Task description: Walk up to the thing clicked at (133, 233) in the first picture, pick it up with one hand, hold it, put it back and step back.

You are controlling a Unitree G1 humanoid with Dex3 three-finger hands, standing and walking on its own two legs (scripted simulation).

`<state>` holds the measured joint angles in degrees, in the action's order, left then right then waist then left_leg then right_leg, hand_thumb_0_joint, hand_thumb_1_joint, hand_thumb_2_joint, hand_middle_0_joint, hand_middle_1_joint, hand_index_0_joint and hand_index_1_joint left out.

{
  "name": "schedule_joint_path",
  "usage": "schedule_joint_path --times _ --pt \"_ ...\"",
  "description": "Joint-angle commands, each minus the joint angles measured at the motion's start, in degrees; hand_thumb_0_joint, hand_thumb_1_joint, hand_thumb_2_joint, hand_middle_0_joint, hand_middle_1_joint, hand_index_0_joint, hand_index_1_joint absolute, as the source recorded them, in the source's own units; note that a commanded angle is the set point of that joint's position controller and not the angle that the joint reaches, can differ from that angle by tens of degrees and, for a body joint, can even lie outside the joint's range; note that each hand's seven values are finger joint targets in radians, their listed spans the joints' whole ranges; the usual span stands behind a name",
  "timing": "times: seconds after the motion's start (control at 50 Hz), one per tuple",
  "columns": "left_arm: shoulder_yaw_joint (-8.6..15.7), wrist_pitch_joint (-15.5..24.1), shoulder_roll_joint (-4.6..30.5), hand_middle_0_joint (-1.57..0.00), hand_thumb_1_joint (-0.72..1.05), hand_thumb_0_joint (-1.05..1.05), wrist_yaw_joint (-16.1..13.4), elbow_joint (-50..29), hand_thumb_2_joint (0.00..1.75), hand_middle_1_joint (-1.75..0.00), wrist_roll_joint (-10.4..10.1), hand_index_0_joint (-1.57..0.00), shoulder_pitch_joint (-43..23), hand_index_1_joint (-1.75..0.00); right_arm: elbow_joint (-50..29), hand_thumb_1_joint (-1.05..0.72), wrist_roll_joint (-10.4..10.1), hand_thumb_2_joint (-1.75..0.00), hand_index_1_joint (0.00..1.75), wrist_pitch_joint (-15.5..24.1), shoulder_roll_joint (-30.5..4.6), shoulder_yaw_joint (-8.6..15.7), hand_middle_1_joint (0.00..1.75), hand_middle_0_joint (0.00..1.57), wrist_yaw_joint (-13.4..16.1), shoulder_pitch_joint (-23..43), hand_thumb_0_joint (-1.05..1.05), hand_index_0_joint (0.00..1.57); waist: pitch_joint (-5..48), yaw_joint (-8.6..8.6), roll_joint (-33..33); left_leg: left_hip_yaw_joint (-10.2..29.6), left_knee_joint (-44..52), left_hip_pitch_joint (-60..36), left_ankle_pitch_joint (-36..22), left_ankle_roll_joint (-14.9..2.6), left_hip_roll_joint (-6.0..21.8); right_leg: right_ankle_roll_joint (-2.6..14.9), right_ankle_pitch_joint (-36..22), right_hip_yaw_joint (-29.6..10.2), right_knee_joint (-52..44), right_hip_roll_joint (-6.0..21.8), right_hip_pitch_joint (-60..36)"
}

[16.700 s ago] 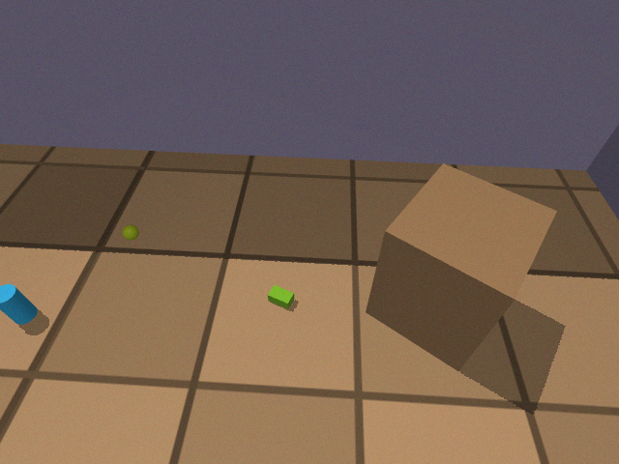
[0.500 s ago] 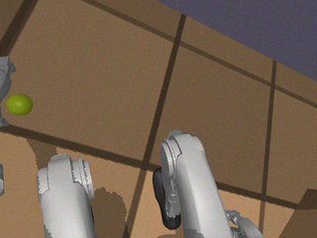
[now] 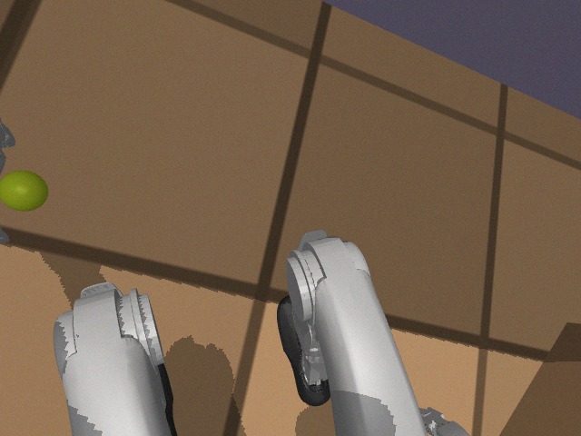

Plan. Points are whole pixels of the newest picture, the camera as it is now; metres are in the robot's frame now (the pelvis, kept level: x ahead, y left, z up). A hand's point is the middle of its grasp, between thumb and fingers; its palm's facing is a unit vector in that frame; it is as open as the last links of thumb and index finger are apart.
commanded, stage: approach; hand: left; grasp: from above
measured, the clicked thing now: (23, 190) +0.49 +0.29 -0.30
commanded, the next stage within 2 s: close in in 0.02 s
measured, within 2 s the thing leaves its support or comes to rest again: neither
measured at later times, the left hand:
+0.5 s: hand out of the picture +0.48 +0.29 -0.20, palm faces -0.48 -0.09 -0.87, open 13.9 cm
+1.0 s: hand (7, 180) +0.49 +0.29 -0.24, palm faces -0.43 -0.11 -0.89, open 13.9 cm
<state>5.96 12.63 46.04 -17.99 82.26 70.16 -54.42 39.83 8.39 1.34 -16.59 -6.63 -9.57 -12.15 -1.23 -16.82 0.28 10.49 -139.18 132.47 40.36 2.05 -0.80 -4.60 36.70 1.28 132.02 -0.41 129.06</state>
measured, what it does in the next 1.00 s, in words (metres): stands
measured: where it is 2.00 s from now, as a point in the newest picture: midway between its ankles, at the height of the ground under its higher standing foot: (236, 398)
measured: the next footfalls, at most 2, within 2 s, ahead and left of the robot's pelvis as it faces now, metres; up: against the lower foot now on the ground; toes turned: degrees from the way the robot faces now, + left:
none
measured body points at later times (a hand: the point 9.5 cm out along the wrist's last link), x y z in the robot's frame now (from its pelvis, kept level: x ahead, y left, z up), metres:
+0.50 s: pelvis +0.00 +0.01 -0.01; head +0.26 +0.09 +0.35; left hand +0.50 +0.29 -0.15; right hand +0.04 -0.27 -0.09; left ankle +0.07 +0.13 -0.29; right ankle +0.11 -0.14 -0.29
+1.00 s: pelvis +0.00 +0.01 -0.03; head +0.27 +0.11 +0.32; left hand +0.51 +0.29 -0.19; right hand +0.02 -0.25 -0.09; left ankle +0.07 +0.13 -0.29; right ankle +0.11 -0.14 -0.29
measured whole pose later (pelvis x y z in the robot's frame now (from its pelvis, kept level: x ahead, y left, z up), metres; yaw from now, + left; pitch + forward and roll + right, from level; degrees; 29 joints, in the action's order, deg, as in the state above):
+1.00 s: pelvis +0.00 +0.01 -0.03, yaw -4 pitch +30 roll -13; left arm 9.3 11.5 54.8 -31.2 97.1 76.6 -61.8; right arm 39.3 14.6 9.2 -17.8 -11.8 -13.5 -9.2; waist -5.4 -22.8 4.1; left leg 13.3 -146.1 135.5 42.1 0.7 -0.7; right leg -4.2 37.0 3.4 135.5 -1.9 130.3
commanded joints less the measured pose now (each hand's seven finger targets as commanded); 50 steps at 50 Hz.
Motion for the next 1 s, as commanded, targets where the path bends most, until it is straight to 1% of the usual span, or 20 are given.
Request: schedule_joint_path --times 0.0,0.06,0.1,0.14,0.24,0.34,0.38,0.42,0.5,0.58,0.6,0.66,0.7,0.74,0.78,0.8,0.84,0.88,0.9,0.98 --pt "0.9 4.0 12.1 -0.1 -0.51 0.0 -6.0 -16.0 0.97 -0.99 0.2 -0.11 -20.6 -0.99 -0.2 -0.9 0.1 -0.89 0.3 0.9 -15.2 7.0 0.3 0.2 1.1 -10.6 0.0 0.2 43.1 -1.14 -22.0 -7.8 15.2 -30.9 -9.2 -2.53 -0.3 6.49 -9.5 8.2 -11.7 -1.4 -19.8" --pt "1.3 3.3 13.0 -0.14 -0.48 0.0 -8.8 -16.0 1.01 -0.97 2.0 -0.13 -24.2 -0.98 0.7 -0.9 0.4 -0.9 0.3 1.1 -15.1 7.9 0.3 0.2 1.6 -10.3 0.0 0.2 41.9 -1.47 -22.9 -8.0 15.8 -31.8 -7.4 -2.57 -0.1 6.5 -8.1 7.9 -12.1 -1.2 -16.6" --pt "0.2 2.0 11.9 -0.16 -0.46 0.0 -10.1 -12.8 1.06 -1.0 3.1 -0.15 -26.6 -1.01 1.8 -0.9 0.5 -0.9 0.3 1.2 -14.9 7.7 0.3 0.2 1.7 -10.2 0.0 0.2 41.7 -2.06 -22.6 -7.9 16.0 -31.2 -6.7 -2.77 -0.2 6.51 -7.7 8.0 -12.1 -1.2 -15.0" --pt "-1.7 0.1 9.0 -0.13 -0.47 0.0 -10.7 -6.6 0.99 -0.98 3.7 -0.13 -27.5 -0.98 2.8 -0.9 0.8 -0.9 0.3 1.7 -14.6 7.0 0.3 0.2 1.8 -10.4 0.0 0.2 39.0 -3.37 -20.7 -7.8 15.5 -30.4 -7.0 -2.95 -0.2 6.42 -8.2 8.4 -12.1 -1.2 -13.6" --pt "-2.3 -3.3 9.5 -0.11 -0.47 0.0 -9.4 5.1 0.98 -1.0 4.2 -0.12 -22.9 -0.99 2.8 -0.9 1.0 -0.89 0.3 2.7 -15.8 5.4 0.3 0.2 1.6 -10.1 0.0 0.2 35.1 -2.96 -17.2 -7.2 15.5 -28.0 -9.8 -3.27 -0.6 5.93 -10.5 9.0 -11.3 -0.9 -14.9" --pt "-2.5 -3.7 10.7 -0.07 -0.51 0.0 -7.0 6.0 0.96 -1.03 3.0 -0.08 -23.4 -1.02 0.5 -0.9 0.8 -0.9 0.3 2.7 -16.2 4.2 0.3 0.2 1.1 -8.5 0.0 0.2 36.0 -3.89 -17.2 -6.5 14.7 -27.5 -11.6 -3.28 -0.6 6.07 -12.2 9.0 -10.1 -1.1 -17.0" --pt "0.0 -2.6 15.8 -0.08 -0.52 0.0 -7.5 3.2 0.98 -1.01 3.3 -0.08 -25.3 -1.01 0.3 -0.9 1.1 -0.9 0.3 2.5 -16.6 3.8 0.3 0.2 1.2 -8.9 0.0 0.2 38.0 -3.31 -18.3 -6.8 13.9 -27.1 -11.7 -3.33 -0.6 6.02 -12.3 8.8 -10.1 -1.2 -18.8" --pt "-0.6 -1.8 13.9 -0.07 -0.52 0.0 -7.8 5.1 0.97 -1.01 3.6 -0.08 -23.6 -1.01 -0.2 -0.9 1.6 -0.9 0.3 2.7 -16.4 3.1 0.3 0.2 0.9 -8.9 0.0 0.2 35.4 -4.29 -18.2 -6.7 13.7 -26.2 -11.5 -3.29 -0.5 5.96 -12.0 9.1 -9.8 -1.3 -18.3" --pt "2.0 0.6 17.8 -0.07 -0.51 0.0 -10.1 3.6 0.96 -1.01 4.7 -0.08 -25.0 -1.0 -0.6 -0.89 2.7 -0.9 0.3 3.1 -17.3 2.4 0.3 0.2 0.5 -9.3 0.0 0.2 36.0 -5.04 -20.6 -6.0 13.2 -27.7 -11.9 -2.98 -0.2 6.04 -12.1 10.0 -8.7 -1.6 -17.6" --pt "1.7 1.9 18.2 -0.07 -0.52 0.0 -12.6 3.3 0.98 -0.99 5.1 -0.07 -25.5 -0.99 0.3 -0.89 3.7 -0.9 0.3 4.3 -17.4 1.5 0.3 0.2 0.1 -9.6 0.0 0.2 36.7 -5.49 -22.2 -6.0 11.7 -28.6 -11.2 -2.9 0.1 5.8 -11.9 10.4 -8.5 -1.9 -17.5" --pt "2.7 2.2 20.1 -0.07 -0.52 0.0 -13.3 2.0 0.99 -1.0 5.6 -0.07 -26.1 -1.0 0.3 -0.89 4.1 -0.9 0.3 4.4 -17.7 1.3 0.3 0.2 -0.1 -10.2 0.0 0.2 37.3 -5.73 -23.5 -5.9 11.7 -29.3 -11.7 -2.86 0.2 5.77 -12.5 10.5 -8.2 -2.0 -18.3" --pt "2.7 2.0 20.5 -0.09 -0.51 0.0 -14.9 2.5 1.02 -0.99 5.9 -0.08 -25.9 -1.0 0.7 -0.89 4.6 -0.9 0.3 5.2 -18.1 1.0 0.3 0.2 -0.5 -9.8 0.0 0.2 37.0 -5.79 -24.0 -5.7 11.2 -29.4 -11.4 -2.73 0.4 5.81 -12.4 11.0 -7.8 -2.3 -17.2" --pt "1.4 1.3 18.6 -0.08 -0.51 0.0 -15.3 5.6 1.0 -0.98 6.1 -0.08 -25.1 -0.98 1.2 -0.89 5.3 -0.9 0.3 6.0 -18.2 0.5 0.3 0.2 -1.3 -10.2 0.0 0.2 34.7 -7.03 -24.9 -5.8 10.5 -29.3 -11.6 -2.68 0.5 5.49 -12.8 11.4 -7.4 -2.3 -16.6" --pt "3.5 1.1 22.3 -0.1 -0.52 0.0 -16.2 3.9 1.03 -0.98 5.8 -0.08 -25.2 -0.99 0.8 -0.9 5.2 -0.9 0.3 6.6 -18.8 0.6 0.3 0.2 -1.4 -9.8 0.0 0.2 35.7 -5.96 -24.0 -5.5 10.6 -28.0 -11.3 -2.78 0.5 5.85 -12.7 11.5 -7.7 -2.6 -18.1" --pt "3.9 0.2 21.8 -0.09 -0.51 0.0 -16.1 6.3 1.01 -0.98 6.3 -0.08 -22.8 -0.99 0.6 -0.9 5.5 -0.9 0.3 7.0 -19.1 0.4 0.3 0.2 -1.9 -9.9 0.0 0.2 34.1 -5.75 -23.9 -5.4 10.5 -28.0 -12.6 -2.55 0.5 5.83 -13.5 11.7 -6.8 -2.5 -17.3" --pt "2.3 -0.3 19.6 -0.1 -0.51 0.0 -15.9 7.2 1.01 -0.98 5.8 -0.08 -22.3 -0.99 1.0 -0.9 5.6 -0.9 0.3 7.1 -18.6 0.4 0.3 0.2 -2.1 -9.1 0.0 0.2 34.2 -5.68 -24.4 -5.4 10.4 -28.1 -12.1 -2.49 0.6 5.92 -13.2 11.7 -7.0 -2.8 -17.2" --pt "3.3 -0.5 21.0 -0.09 -0.5 0.0 -15.8 7.1 0.99 -0.98 5.9 -0.09 -23.3 -0.98 0.6 -0.9 5.8 -0.9 0.3 7.5 -19.7 0.3 0.3 0.2 -2.5 -10.1 0.0 0.2 34.0 -7.05 -24.5 -5.0 10.0 -28.8 -14.1 -2.48 0.7 5.62 -14.9 12.0 -6.6 -2.6 -17.9" --pt "3.5 -1.2 21.2 -0.1 -0.5 0.0 -15.4 8.8 0.99 -0.97 5.8 -0.09 -22.3 -0.98 1.0 -0.9 5.9 -0.9 0.3 7.8 -19.9 0.4 0.3 0.2 -2.9 -9.7 0.0 0.2 32.4 -7.13 -23.9 -4.8 9.4 -27.9 -13.7 -2.46 0.8 5.62 -14.7 12.1 -6.2 -2.6 -17.1" --pt "5.0 -1.3 22.9 -0.11 -0.48 0.0 -15.5 8.6 0.99 -0.98 5.8 -0.1 -20.9 -0.98 1.0 -0.89 5.9 -0.9 0.3 7.6 -20.1 0.4 0.3 0.2 -2.9 -9.9 0.0 0.2 33.3 -6.16 -24.1 -4.6 10.2 -28.3 -14.3 -2.41 0.8 5.66 -14.8 12.1 -6.6 -2.7 -18.2" --pt "4.6 -1.2 22.3 -0.12 -0.47 0.0 -14.9 8.9 0.99 -0.98 5.3 -0.11 -23.1 -0.99 0.5 -0.9 6.2 -0.9 0.3 7.9 -20.3 -0.3 0.3 0.2 -3.6 -9.7 0.0 0.2 30.5 -8.21 -23.2 -4.1 9.4 -26.7 -13.4 -2.52 0.9 5.54 -14.3 12.5 -6.3 -2.7 -17.6"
